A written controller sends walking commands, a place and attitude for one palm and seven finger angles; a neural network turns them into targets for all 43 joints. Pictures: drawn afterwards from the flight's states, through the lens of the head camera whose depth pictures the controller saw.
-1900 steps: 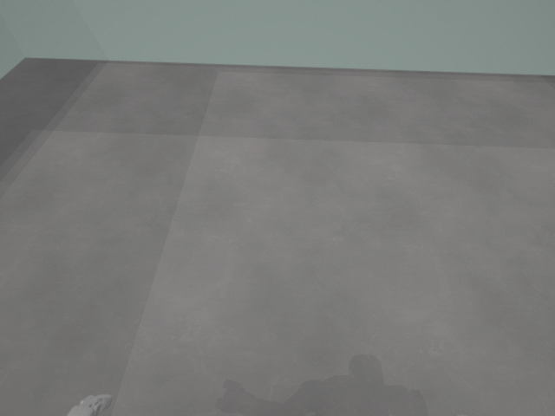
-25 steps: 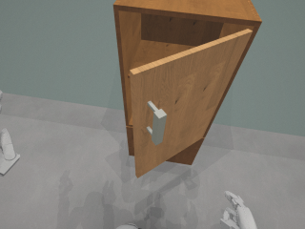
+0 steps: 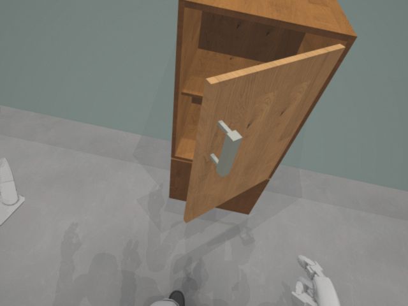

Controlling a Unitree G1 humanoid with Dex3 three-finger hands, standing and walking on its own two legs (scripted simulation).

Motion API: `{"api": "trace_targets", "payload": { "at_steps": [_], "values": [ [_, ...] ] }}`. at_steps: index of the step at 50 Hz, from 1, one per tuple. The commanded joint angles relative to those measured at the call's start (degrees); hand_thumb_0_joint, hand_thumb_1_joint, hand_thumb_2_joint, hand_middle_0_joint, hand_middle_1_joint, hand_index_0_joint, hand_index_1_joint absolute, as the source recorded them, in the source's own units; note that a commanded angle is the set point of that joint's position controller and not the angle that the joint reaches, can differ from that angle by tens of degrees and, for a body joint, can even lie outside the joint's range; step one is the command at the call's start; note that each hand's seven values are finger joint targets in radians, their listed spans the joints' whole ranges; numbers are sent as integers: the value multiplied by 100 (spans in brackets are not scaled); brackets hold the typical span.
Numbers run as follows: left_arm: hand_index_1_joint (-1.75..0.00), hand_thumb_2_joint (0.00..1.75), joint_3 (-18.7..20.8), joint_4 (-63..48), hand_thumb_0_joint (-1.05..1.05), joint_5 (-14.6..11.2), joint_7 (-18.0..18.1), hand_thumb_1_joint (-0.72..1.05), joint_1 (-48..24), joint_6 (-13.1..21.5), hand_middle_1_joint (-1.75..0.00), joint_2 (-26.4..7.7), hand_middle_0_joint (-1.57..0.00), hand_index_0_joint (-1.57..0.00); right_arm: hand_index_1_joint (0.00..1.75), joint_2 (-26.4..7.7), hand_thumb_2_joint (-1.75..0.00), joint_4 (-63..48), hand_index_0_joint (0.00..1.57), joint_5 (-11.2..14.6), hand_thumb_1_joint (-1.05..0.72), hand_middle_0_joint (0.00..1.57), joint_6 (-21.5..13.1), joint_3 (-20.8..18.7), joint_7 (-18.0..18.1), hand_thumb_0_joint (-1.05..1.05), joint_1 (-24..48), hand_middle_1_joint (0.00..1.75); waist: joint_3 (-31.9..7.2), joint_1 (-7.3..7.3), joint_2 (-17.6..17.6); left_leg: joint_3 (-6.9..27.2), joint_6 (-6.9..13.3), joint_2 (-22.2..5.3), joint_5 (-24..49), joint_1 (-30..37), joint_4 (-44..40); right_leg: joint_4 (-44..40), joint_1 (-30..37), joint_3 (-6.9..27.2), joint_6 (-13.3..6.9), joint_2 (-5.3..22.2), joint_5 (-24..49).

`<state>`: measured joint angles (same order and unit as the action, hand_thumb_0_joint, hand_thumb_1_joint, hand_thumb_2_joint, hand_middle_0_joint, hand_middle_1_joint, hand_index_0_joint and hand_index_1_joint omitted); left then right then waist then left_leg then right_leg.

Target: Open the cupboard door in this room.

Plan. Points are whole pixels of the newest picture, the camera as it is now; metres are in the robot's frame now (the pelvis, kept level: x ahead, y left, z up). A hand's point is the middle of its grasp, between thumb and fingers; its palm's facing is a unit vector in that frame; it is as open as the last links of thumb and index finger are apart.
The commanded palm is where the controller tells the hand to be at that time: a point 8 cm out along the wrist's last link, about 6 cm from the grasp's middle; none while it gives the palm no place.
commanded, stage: step back with the hand held close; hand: left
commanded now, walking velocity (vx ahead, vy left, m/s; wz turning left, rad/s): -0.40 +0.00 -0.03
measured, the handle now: (222, 148) +0.44 +0.00 +0.05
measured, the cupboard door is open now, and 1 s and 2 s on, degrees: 42 42 42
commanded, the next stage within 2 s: stop stepping back and stand still in 0.04 s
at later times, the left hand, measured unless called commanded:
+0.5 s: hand out of the picture +0.08 +0.27 +0.17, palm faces +0.32 -0.85 -0.43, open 7.4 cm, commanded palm +0.02 +0.32 +0.18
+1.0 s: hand out of the picture -0.01 +0.33 +0.19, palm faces +0.36 -0.78 -0.51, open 7.4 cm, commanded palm -0.05 +0.37 +0.18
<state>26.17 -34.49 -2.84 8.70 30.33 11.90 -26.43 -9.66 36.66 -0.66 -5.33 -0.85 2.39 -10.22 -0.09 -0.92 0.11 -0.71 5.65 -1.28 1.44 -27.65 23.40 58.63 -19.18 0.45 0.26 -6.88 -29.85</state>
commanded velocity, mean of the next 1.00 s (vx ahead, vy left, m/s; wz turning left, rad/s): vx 0.17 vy -0.07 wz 0.00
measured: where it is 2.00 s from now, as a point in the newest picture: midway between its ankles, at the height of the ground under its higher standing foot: outside the picture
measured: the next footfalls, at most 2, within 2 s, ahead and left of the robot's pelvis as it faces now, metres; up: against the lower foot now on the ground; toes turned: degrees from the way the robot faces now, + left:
right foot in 0.20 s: -0.19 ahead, -0.12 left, +0.00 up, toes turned -7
right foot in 0.48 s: -0.13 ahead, -0.07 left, +0.01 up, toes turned -11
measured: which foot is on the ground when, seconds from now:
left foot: down 0.00-0.46, up 0.48-0.70, down 0.72-1.00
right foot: up 0.00-0.18, down 0.20-0.32, up 0.34-0.46, down 0.48-0.72, up 0.74-1.00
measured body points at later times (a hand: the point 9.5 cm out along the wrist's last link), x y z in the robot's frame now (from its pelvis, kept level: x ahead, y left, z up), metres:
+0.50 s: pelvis -0.14 +0.03 -0.01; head -0.16 +0.07 +0.43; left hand +0.06 +0.32 +0.20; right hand -0.03 -0.22 -0.08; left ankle +0.05 +0.06 -0.71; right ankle -0.17 -0.05 -0.73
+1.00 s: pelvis -0.21 +0.08 +0.01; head -0.23 +0.09 +0.46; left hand -0.03 +0.37 +0.22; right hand -0.09 -0.14 -0.09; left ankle -0.16 +0.20 -0.73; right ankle -0.21 -0.02 -0.71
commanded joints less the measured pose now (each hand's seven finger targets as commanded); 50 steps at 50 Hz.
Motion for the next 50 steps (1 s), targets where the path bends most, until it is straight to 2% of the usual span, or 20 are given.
{"api": "trace_targets", "payload": {
  "at_steps": [1, 6, 11, 12, 14, 16, 17, 19, 21, 22, 23, 24, 25, 28, 33, 34, 35, 37, 45, 50],
  "values": [
    [-30, 90, 302, -1218, 0, -105, 60, 90, -406, 305, -30, -761, -20, -20, 30, -861, -90, -703, 20, -1, -90, 20, -403, -203, 39, 0, 463, 30, -1256, 81, 1354, 1055, -496, -1045, -2888, 1200, -2001, -644, 564, -500, -133, -115, -483],
    [-30, 90, 580, -1157, 0, -320, -80, 90, -284, 426, -30, -986, -20, -20, 30, -734, -90, -612, 20, -105, -90, 20, -366, -151, -68, 0, 301, 30, -1791, 19, 1346, 638, -1059, -908, -1013, 2331, -1560, -3448, 1009, -484, -409, 55, -335],
    [-30, 90, 753, -1510, 0, -260, -120, 90, -797, 489, -30, -1420, -20, -20, 30, -712, -90, -714, 20, -41, -90, 20, -421, 27, -8, 0, 424, 30, -1055, 99, -856, 237, -883, 119, -1783, 2073, 2940, -4516, -825, 600, -1172, 2243, 1208],
    [-30, 90, 556, -1267, 0, -219, -166, 90, -826, 312, -30, -1051, -20, -20, 30, -825, -90, -730, 20, 74, -90, 20, -431, -108, 61, 0, 440, 30, -570, 168, -1270, 367, -741, 163, -1465, 1717, 2913, -4142, -683, 456, -1137, 1885, 1602],
    [-30, 90, 635, -913, 0, -225, -146, 90, -871, 30, -30, -1047, -20, -20, 30, -827, -90, -698, 20, 178, -90, 20, -376, -10, 187, 0, 374, 30, -156, 434, 240, 378, -581, 85, -892, 2327, 1277, -2952, -920, -235, -448, 1220, 1338],
    [-30, 90, 543, -697, 0, -247, -115, 90, -1090, 17, -30, -898, -20, -20, 30, -902, -90, -797, 20, 131, -90, 20, -510, 24, 195, 0, 469, 30, -266, 301, 2254, 2551, -276, -818, -3051, 1444, -1444, -1109, -9, -280, -32, 53, -639],
    [-30, 90, 831, -837, 0, -222, -58, 90, -1126, 82, -30, -1332, -20, -20, 30, -894, -90, -816, 20, 58, -90, 20, -547, 31, 177, 0, 510, 30, -592, 153, 2147, 2981, -771, -989, -4886, 863, -2355, -446, 561, -139, -166, -120, -781],
    [-30, 90, 925, -1027, 0, -212, -41, 90, -599, 79, -30, -1247, -20, -20, 30, -826, -90, -841, 20, -23, -90, 20, -535, -47, 99, 0, 533, 30, -808, -66, 1603, 2113, -1406, -819, -4734, 109, -2607, -444, 1413, -490, -326, -372, -646],
    [-30, 90, 873, -1189, 0, -247, -87, 90, 397, 101, -30, -1095, -20, -20, 30, -750, -90, -951, 20, -28, -90, 20, -487, -59, 35, 0, 556, 30, -1080, -160, 1654, 860, -1287, -424, -3640, -457, -1909, -1762, 2499, -674, -450, -308, -669],
    [-30, 90, 825, -1404, 0, -209, -116, 90, 652, 106, -30, -1044, -20, -20, 30, -760, -90, -1015, 20, 16, -90, 20, -405, -85, -14, 0, 596, 30, -870, -211, 1379, 291, -1207, -78, -3395, -964, -693, -2872, 2636, -223, -535, 93, -722],
    [-30, 90, 887, -1438, 0, -109, -132, 90, 762, 57, -30, -1148, -20, -20, 30, -702, -90, -973, 20, 113, -90, 20, -290, -130, -47, 0, 454, 30, -471, -160, -608, -567, -1061, 641, -2707, -360, 2486, -4626, 772, 1019, -714, 1338, -913],
    [-30, 90, 879, -1785, 0, -95, -164, 90, 367, 57, -30, -1199, -20, -20, 30, -998, -90, -869, 20, 103, -90, 20, -188, -313, -34, 0, 415, 30, 23, 10, -1490, 38, -953, 690, -2310, -573, 5176, -5542, -1428, 2835, -1088, 2804, -1557],
    [-30, 90, 1117, -1705, 0, -125, -115, 90, -249, 91, -30, -1318, -20, -20, 30, -966, -90, -772, 20, 20, -90, 20, -197, -259, -31, 0, 479, 30, 104, 151, -1280, 524, -916, 404, -2063, -834, 6223, -5692, -2142, 3180, -1552, 3016, -2426],
    [-30, 90, 678, -233, 0, 73, 3, 90, -751, 219, -30, -943, -20, -20, 30, -886, -90, -656, 20, -1, -90, 20, -270, -135, 158, 0, 134, 30, 402, 357, -87, 213, -618, -263, -1896, -1083, 4656, -4937, -959, 1561, -1027, 2118, -1370],
    [-30, 90, -44, -15, 0, 185, 198, 90, -1650, 256, -30, -526, -20, -20, 30, -842, -90, -551, 20, 5, -90, 20, -586, -108, 437, 0, 125, 30, -282, 220, -210, -829, -406, 121, -2465, 1371, 688, -3607, 3, 259, -815, 1635, -776],
    [-30, 90, -42, -299, 0, 112, 209, 90, -1535, 265, -30, -548, -20, -20, 30, -947, -90, -645, 20, 22, -90, 20, -619, -162, 457, 0, 0, 30, -419, 269, 348, -350, -318, -85, -2576, 2025, 53, -2576, -204, -14, -576, 1299, -277],
    [-30, 90, 14, -628, 0, 31, 208, 90, -1193, 280, -30, -575, -20, -20, 30, -1177, -90, -838, 20, 79, -90, 20, -619, -245, 442, 0, -9, 30, -456, 272, 1664, 1702, 126, -1316, -2420, 2877, -603, -1092, -1385, -489, -143, 723, -82],
    [-30, 90, 479, -664, 0, 82, 87, 90, -918, 428, -30, -1004, -20, -20, 30, -1013, -90, -773, 20, 38, -90, 20, -562, -268, 261, 0, 74, 30, -116, 312, 975, 3376, 694, -2302, -2723, 2057, -1298, 579, -2008, 14, -30, 728, 14],
    [-30, 90, 728, -813, 0, 152, 83, 90, 123, 359, -30, -915, -20, -20, 30, -821, -90, -843, 20, 21, -90, 20, -408, -195, 113, 0, 204, 30, 20, 141, 1771, 612, 9, -1251, -4019, 75, -1584, -1320, 308, -916, -92, 545, 808],
    [-30, 90, 332, 146, 0, 154, 134, 90, -228, -6, -30, -635, -20, -20, 30, -778, -90, -768, 20, 30, -90, 20, -237, -169, 229, 0, 200, 30, -92, 132, 541, 130, -239, -670, -3736, -296, 326, -3527, 1713, -547, -361, 586, 268]
  ]
}}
